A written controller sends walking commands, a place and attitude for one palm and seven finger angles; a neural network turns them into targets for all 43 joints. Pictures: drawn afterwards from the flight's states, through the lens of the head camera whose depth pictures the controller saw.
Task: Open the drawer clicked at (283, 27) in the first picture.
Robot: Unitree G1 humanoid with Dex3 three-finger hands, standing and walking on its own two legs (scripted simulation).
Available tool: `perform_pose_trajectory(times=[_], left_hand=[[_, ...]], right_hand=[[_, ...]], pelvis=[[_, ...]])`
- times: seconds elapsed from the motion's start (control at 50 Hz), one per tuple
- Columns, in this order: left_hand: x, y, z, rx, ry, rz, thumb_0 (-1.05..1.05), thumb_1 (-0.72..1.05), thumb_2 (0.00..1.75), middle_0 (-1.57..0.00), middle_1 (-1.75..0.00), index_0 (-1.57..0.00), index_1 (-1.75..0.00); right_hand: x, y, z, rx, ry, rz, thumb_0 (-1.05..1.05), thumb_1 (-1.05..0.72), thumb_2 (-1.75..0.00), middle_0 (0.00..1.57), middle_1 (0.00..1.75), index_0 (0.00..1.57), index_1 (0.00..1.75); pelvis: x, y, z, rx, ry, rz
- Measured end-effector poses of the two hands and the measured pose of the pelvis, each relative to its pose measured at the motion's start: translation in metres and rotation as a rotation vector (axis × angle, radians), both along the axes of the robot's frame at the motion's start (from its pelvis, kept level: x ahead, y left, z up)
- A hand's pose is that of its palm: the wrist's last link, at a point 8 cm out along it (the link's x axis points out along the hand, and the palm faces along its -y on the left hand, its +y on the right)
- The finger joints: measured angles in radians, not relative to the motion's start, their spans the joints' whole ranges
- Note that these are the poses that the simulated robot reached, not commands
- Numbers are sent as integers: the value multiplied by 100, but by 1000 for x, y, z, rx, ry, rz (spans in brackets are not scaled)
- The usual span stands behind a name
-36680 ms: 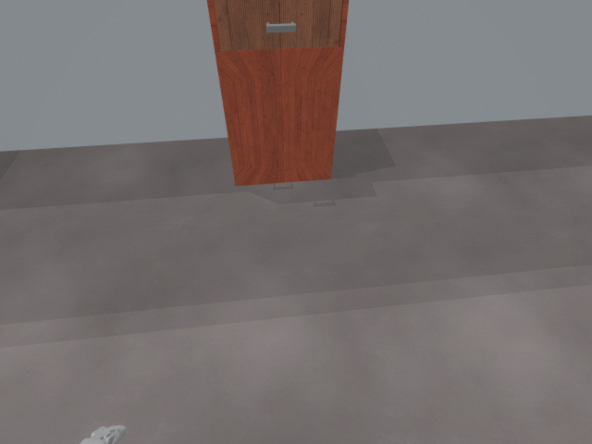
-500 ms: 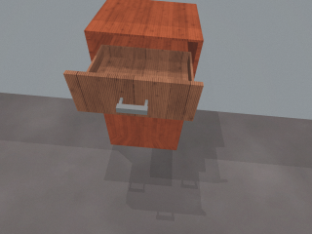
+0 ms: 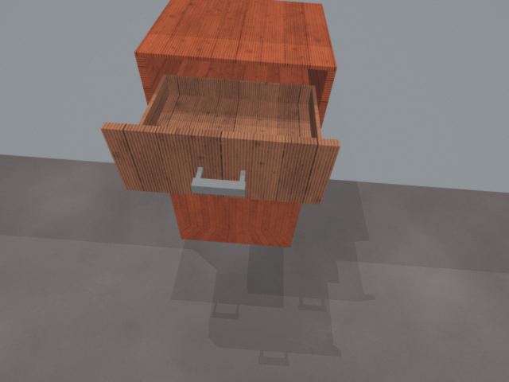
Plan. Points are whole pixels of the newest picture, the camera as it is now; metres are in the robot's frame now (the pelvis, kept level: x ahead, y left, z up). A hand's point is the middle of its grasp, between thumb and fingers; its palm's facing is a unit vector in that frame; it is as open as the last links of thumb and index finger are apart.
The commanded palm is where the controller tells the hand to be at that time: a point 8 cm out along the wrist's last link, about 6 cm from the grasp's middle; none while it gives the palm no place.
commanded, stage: come to a stop and stand still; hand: left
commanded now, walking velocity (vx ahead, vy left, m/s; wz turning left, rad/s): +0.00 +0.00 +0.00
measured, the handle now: (220, 180) +0.49 +0.10 +0.00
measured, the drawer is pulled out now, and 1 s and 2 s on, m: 0.29 0.29 0.29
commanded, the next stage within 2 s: look again from close up in 0.32 s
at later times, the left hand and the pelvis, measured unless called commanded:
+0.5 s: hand out of the picture +0.00 +0.16 -0.18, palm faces +0.00 -0.98 -0.18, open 7.3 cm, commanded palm none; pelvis +0.01 -0.01 +0.00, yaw +0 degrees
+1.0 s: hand out of the picture +0.01 +0.17 -0.18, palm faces +0.01 -0.98 -0.20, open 7.3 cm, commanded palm none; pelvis -0.02 -0.01 -0.01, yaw +0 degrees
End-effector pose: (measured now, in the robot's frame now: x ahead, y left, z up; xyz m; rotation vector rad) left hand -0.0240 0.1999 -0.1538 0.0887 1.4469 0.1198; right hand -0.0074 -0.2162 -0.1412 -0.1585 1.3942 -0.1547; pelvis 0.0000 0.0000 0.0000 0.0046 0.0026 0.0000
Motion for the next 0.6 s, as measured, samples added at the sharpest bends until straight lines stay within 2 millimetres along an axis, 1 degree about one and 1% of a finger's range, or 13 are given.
perform_pose_trajectory(times=[0.18, 0.42, 0.46, 0.52, 0.6], left_hand=[[12, 5, 0, 11, -13, -2, 1, 92, 90, -20, -30, -20, -30], [21, 7, 2, 25, -22, -10, 1, 92, 90, -20, -30, -20, -30], [22, 10, 1, 31, -24, -33, 1, 92, 90, -20, -30, -20, -30], [27, 16, 1, 62, -48, -37, 1, 91, 90, -20, -30, -20, -30], [32, 22, 3, 96, -86, -28, 1, 91, 90, -20, -30, -20, -30]], right_hand=[[8, -1, 0, -6, -3, -3, 1, -92, -90, 20, 30, 20, 30], [4, 2, -2, 10, 13, -15, 1, -91, -90, 20, 30, 20, 30], [5, 0, -3, 14, 12, -12, 1, -91, -90, 20, 30, 20, 30], [11, -9, -5, 4, -13, -9, 1, -91, -90, 20, 30, 21, 30], [28, -20, -10, -8, -56, 1, 1, -91, -90, 20, 30, 21, 30]], pelvis=[[8, -1, 0, -1, -4, -2], [11, -2, 0, 0, -9, -5], [10, -3, -2, 8, 2, -2], [7, -6, -6, 11, 14, 11], [5, -8, -9, -2, 14, 15]])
